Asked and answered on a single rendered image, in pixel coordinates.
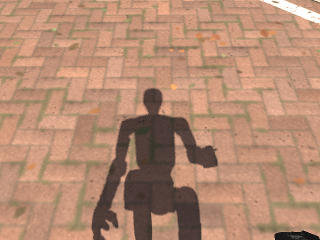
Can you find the robot right hand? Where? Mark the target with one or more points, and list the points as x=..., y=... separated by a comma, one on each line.
x=303, y=235

